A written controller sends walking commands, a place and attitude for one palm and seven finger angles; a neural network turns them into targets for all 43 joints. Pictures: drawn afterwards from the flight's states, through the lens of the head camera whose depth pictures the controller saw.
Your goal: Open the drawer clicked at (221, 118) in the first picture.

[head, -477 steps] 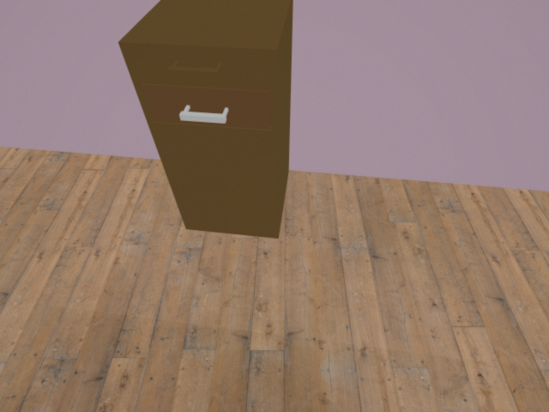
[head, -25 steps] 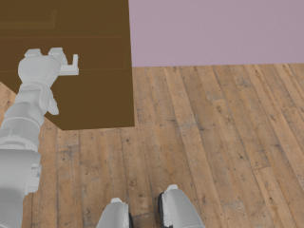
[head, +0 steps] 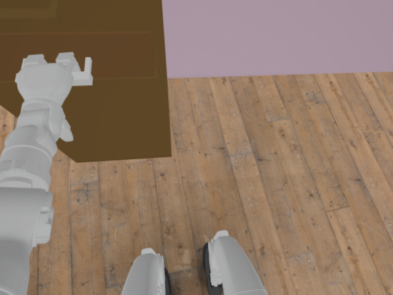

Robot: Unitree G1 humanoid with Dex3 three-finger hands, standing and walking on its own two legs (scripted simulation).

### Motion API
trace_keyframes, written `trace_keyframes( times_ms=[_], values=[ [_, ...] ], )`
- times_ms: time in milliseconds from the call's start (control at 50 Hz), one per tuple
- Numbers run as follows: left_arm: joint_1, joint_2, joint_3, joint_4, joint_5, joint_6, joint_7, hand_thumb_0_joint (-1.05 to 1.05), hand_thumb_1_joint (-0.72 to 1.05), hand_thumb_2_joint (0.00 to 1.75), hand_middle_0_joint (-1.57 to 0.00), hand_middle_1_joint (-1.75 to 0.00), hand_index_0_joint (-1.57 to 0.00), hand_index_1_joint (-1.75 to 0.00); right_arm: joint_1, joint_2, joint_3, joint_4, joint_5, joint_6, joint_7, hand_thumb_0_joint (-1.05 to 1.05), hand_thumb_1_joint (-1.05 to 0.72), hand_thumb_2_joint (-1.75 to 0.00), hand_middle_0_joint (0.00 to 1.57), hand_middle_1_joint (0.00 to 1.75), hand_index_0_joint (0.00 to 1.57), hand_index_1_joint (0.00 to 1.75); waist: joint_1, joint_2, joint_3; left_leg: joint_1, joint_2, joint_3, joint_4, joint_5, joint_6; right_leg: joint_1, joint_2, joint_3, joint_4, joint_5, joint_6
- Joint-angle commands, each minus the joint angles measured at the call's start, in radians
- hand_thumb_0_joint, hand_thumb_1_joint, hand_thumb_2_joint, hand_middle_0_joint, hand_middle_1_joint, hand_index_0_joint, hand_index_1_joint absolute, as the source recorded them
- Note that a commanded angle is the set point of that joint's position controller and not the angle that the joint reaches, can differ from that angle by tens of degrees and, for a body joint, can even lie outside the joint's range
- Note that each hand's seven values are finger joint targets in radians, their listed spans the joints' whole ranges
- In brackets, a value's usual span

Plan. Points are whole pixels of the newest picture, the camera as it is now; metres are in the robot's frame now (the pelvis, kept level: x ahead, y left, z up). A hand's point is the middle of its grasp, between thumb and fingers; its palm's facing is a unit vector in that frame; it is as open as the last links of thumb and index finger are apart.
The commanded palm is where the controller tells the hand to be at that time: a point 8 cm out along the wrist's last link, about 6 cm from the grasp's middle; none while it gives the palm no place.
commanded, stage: lower the fingers behind the handle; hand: left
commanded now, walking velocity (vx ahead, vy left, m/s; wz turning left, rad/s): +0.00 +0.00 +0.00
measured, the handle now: (56, 71) +0.58 +0.24 +0.01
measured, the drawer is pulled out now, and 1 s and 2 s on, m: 0.00 0.00 0.11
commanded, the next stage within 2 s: close the thumb around the handle in 0.20 s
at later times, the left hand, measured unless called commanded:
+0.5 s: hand (62, 98) +0.53 +0.23 -0.02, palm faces -0.07 -0.01 -1.00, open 12.7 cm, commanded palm +0.52 +0.23 +0.03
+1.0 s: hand (63, 97) +0.53 +0.23 -0.02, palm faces -0.07 -0.01 -1.00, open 5.3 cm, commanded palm +0.52 +0.22 +0.03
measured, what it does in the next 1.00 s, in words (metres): stands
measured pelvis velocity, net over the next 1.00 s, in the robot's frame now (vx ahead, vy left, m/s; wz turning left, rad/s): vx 0.00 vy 0.00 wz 0.00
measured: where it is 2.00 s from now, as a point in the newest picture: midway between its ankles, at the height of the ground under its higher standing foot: (188, 292)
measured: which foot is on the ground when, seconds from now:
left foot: down 0.00-1.00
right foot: down 0.00-1.00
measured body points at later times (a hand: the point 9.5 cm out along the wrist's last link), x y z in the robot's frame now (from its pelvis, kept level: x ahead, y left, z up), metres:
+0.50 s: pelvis +0.00 +0.00 +0.00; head +0.17 +0.00 +0.41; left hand +0.52 +0.23 +0.04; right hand +0.00 -0.28 -0.13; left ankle -0.01 +0.09 -0.63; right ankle +0.06 -0.12 -0.63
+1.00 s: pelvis +0.00 +0.00 +0.00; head +0.18 +0.01 +0.41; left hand +0.53 +0.23 +0.04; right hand +0.00 -0.28 -0.13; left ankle -0.01 +0.09 -0.63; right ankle +0.06 -0.12 -0.63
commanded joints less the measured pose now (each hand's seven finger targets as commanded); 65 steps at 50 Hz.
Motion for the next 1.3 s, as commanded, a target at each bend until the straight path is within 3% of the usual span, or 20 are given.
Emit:
trace_keyframes(
  times_ms=[0, 60, 140, 220, 280, 360, 400, 440, 480, 560, 620, 700, 780, 860, 900, 980, 1080, 1140, 1160, 1280],
  values=[
    [-0.378, 0.278, 0.051, -0.186, -0.005, -0.026, 0.014, 0.0, -0.5, 0.3, -0.3, -1.2, -0.3, -1.2, 0.209, -0.187, -0.066, -0.023, 0.003, -0.012, -0.024, 0.0, -0.9, -0.9, 0.2, 0.3, 0.2, 0.3, -0.008, 0.084, -0.545, 0.268, -0.025, -0.055, -0.135, 0.364, 0.007, 0.39, 0.031, 0.027, -0.094, 0.219, -0.023],
    [-0.377, 0.248, 0.04, -0.196, -0.006, -0.053, 0.014, 0.0, -0.5, 0.3, -0.3, -1.2, -0.3, -1.2, 0.217, -0.182, -0.071, -0.021, 0.0, -0.02, -0.027, 0.0, -0.9, -0.9, 0.2, 0.3, 0.2, 0.3, -0.017, 0.083, -0.551, 0.289, -0.02, -0.062, -0.121, 0.399, 0.004, 0.36, 0.031, 0.024, -0.084, 0.233, -0.023],
    [-0.37, 0.26, 0.068, -0.229, -0.012, -0.072, 0.033, 0.0, -0.5, 0.3, -0.3, -1.2, -0.3, -1.2, 0.219, -0.182, -0.077, -0.018, -0.004, -0.022, -0.021, 0.0, -0.9, -0.9, 0.2, 0.3, 0.2, 0.3, -0.005, 0.091, -0.583, 0.307, -0.018, -0.064, -0.113, 0.434, 0.0, 0.365, 0.031, 0.025, -0.074, 0.255, -0.024],
    [-0.359, 0.266, 0.069, -0.196, -0.004, -0.053, 0.06, 0.0, -0.5, 0.3, -0.3, -1.2, -0.3, -1.2, 0.217, -0.187, -0.075, -0.015, -0.003, -0.018, -0.015, 0.0, -0.9, -0.9, 0.2, 0.3, 0.2, 0.3, -0.003, 0.075, -0.55, 0.267, -0.02, -0.06, -0.115, 0.394, 0.001, 0.362, 0.033, 0.022, -0.077, 0.227, -0.024],
    [-0.395, 0.281, 0.073, -0.201, 0.002, -0.035, 0.076, 0.0, -0.5, 0.3, -0.3, -1.2, -0.3, -1.2, 0.219, -0.191, -0.076, -0.009, -0.004, -0.017, -0.013, 0.0, -0.9, -0.9, 0.2, 0.3, 0.2, 0.3, -0.006, 0.1, -0.57, 0.279, -0.021, -0.058, -0.112, 0.404, 0.0, 0.354, 0.032, 0.022, -0.074, 0.231, -0.024],
    [-0.412, 0.279, 0.064, -0.192, -0.001, -0.01, 0.073, 0.0, -0.28, 0.4, -0.32, -1.22, -0.32, -1.22, 0.223, -0.192, -0.075, -0.009, -0.001, -0.013, -0.014, 0.0, -0.9, -0.9, 0.2, 0.3, 0.2, 0.3, -0.016, 0.083, -0.579, 0.293, -0.02, -0.063, -0.117, 0.414, 0.0, 0.37, 0.033, 0.02, -0.079, 0.241, -0.02],
    [-0.401, 0.278, 0.065, -0.21, -0.003, -0.006, 0.063, 0.0, -0.16, 0.44, -0.32, -1.24, -0.32, -1.24, 0.224, -0.192, -0.075, -0.013, -0.001, -0.014, -0.014, 0.0, -0.9, -0.9, 0.2, 0.3, 0.2, 0.3, -0.002, 0.116, -0.602, 0.321, -0.021, -0.064, -0.125, 0.438, -0.004, 0.379, 0.032, 0.02, -0.08, 0.259, -0.023],
    [-0.402, 0.233, 0.037, -0.193, -0.008, -0.002, 0.05, 0.0, -0.05, 0.49, -0.33, -1.25, -0.33, -1.25, 0.223, -0.186, -0.077, -0.011, 0.001, -0.014, -0.012, 0.0, -0.9, -0.9, 0.2, 0.3, 0.2, 0.3, -0.017, 0.108, -0.59, 0.339, -0.018, -0.067, -0.125, 0.446, -0.004, 0.361, 0.034, 0.017, -0.085, 0.256, -0.023],
    [-0.417, 0.262, 0.045, -0.186, -0.008, -0.004, 0.042, 0.0, 0.06, 0.54, -0.34, -1.26, -0.34, -1.26, 0.225, -0.191, -0.072, -0.008, 0.002, -0.014, -0.018, 0.0, -0.9, -0.9, 0.2, 0.3, 0.2, 0.3, -0.025, 0.082, -0.557, 0.299, -0.018, -0.063, -0.125, 0.399, 0.002, 0.365, 0.033, 0.021, -0.094, 0.232, -0.019],
    [-0.39, 0.266, 0.047, -0.183, -0.011, -0.02, 0.024, 0.0, 0.28, 0.64, -0.36, -1.28, -0.36, -1.28, 0.224, -0.186, -0.067, -0.015, 0.002, -0.017, -0.022, 0.0, -0.9, -0.9, 0.2, 0.3, 0.2, 0.3, -0.013, 0.088, -0.559, 0.276, -0.025, -0.055, -0.129, 0.392, 0.005, 0.398, 0.032, 0.027, -0.092, 0.245, -0.022],
    [-0.343, 0.306, 0.088, -0.203, -0.013, -0.04, 0.023, 0.0, 0.45, 0.71, -0.37, -1.3, -0.37, -1.3, 0.218, -0.188, -0.067, -0.02, -0.002, -0.017, -0.023, 0.0, -0.9, -0.9, 0.2, 0.3, 0.2, 0.3, 0.01, 0.077, -0.574, 0.276, -0.023, -0.051, -0.122, 0.414, 0.006, 0.415, 0.033, 0.03, -0.084, 0.268, -0.023],
    [-0.361, 0.265, 0.055, -0.179, -0.004, -0.047, 0.037, 0.0, 0.68, 0.8, -0.38, -1.33, -0.38, -1.33, 0.218, -0.186, -0.067, -0.017, 0.0, -0.017, -0.023, 0.0, -0.9, -0.9, 0.2, 0.3, 0.2, 0.3, -0.011, 0.07, -0.516, 0.251, -0.02, -0.054, -0.117, 0.393, 0.005, 0.364, 0.033, 0.025, -0.081, 0.238, -0.023],
    [-0.394, 0.238, 0.043, -0.205, 0.001, -0.043, 0.059, 0.0, 0.9, 0.9, -0.4, -1.35, -0.4, -1.35, 0.231, -0.187, -0.078, -0.014, -0.003, -0.019, -0.018, 0.0, -0.9, -0.9, 0.2, 0.3, 0.2, 0.3, -0.013, 0.112, -0.571, 0.324, -0.016, -0.072, -0.114, 0.446, -0.007, 0.329, 0.034, 0.014, -0.071, 0.242, -0.025],
    [-0.388, 0.239, 0.055, -0.217, -0.006, -0.03, 0.064, 0.0, 0.9, 0.9, -0.4, -1.35, -0.4, -1.35, 0.239, -0.188, -0.083, -0.008, -0.006, -0.013, -0.013, 0.0, -0.9, -0.9, 0.2, 0.3, 0.2, 0.3, -0.009, 0.114, -0.622, 0.372, -0.012, -0.08, -0.109, 0.513, -0.014, 0.342, 0.035, 0.012, -0.066, 0.285, -0.023],
    [-0.377, 0.212, 0.04, -0.21, -0.01, -0.018, 0.063, 0.0, 0.9, 0.9, -0.4, -1.35, -0.4, -1.35, 0.237, -0.186, -0.083, -0.007, -0.005, -0.011, -0.009, 0.0, -0.9, -0.9, 0.2, 0.3, 0.2, 0.3, -0.009, 0.105, -0.596, 0.37, -0.011, -0.08, -0.118, 0.504, -0.013, 0.347, 0.035, 0.009, -0.077, 0.278, -0.023],
    [-0.386, 0.247, 0.052, -0.202, -0.004, -0.003, 0.059, 0.0, 0.9, 0.9, -0.4, -1.35, -0.4, -1.35, 0.231, -0.188, -0.075, -0.006, -0.002, -0.005, -0.013, 0.0, -0.9, -0.9, 0.2, 0.3, 0.2, 0.3, -0.009, 0.086, -0.569, 0.336, -0.014, -0.069, -0.128, 0.463, -0.005, 0.372, 0.036, 0.015, -0.086, 0.274, -0.023],
    [-0.373, 0.228, 0.038, -0.197, -0.024, -0.013, 0.039, 0.0, 0.9, 0.9, -0.4, -1.35, -0.4, -1.35, 0.225, -0.184, -0.073, -0.011, 0.0, -0.01, -0.018, 0.0, -0.9, -0.9, 0.2, 0.3, 0.2, 0.3, -0.016, 0.077, -0.546, 0.318, -0.017, -0.06, -0.136, 0.436, 0.001, 0.391, 0.034, 0.02, -0.099, 0.27, -0.02],
    [-0.285, 0.244, 0.071, -0.221, -0.027, -0.031, 0.032, 0.0, 0.9, 0.9, -0.4, -1.35, -0.4, -1.35, 0.218, -0.184, -0.074, -0.018, -0.002, -0.007, -0.016, 0.0, -0.9, -0.9, 0.2, 0.3, 0.2, 0.3, 0.026, 0.089, -0.586, 0.349, -0.019, -0.059, -0.144, 0.476, -0.004, 0.42, 0.033, 0.021, -0.088, 0.299, -0.026],
    [-0.247, 0.212, 0.055, -0.221, -0.029, -0.035, 0.032, 0.0, 0.9, 0.9, -0.4, -1.35, -0.4, -1.35, 0.218, -0.179, -0.077, -0.023, -0.002, -0.007, -0.015, 0.0, -0.9, -0.9, 0.2, 0.3, 0.2, 0.3, 0.026, 0.088, -0.584, 0.363, -0.016, -0.057, -0.146, 0.503, -0.005, 0.426, 0.034, 0.02, -0.094, 0.319, -0.024],
    [-0.088, 0.204, 0.091, -0.285, -0.036, -0.062, 0.051, 0.0, 0.9, 0.9, -0.4, -1.35, -0.4, -1.35, 0.195, -0.175, -0.083, -0.031, -0.002, 0.002, -0.01, 0.0, -0.9, -0.9, 0.2, 0.3, 0.2, 0.3, 0.072, 0.042, -0.577, 0.364, -0.013, -0.041, -0.16, 0.537, -0.002, 0.496, 0.034, 0.029, -0.1, 0.379, -0.024]
  ],
)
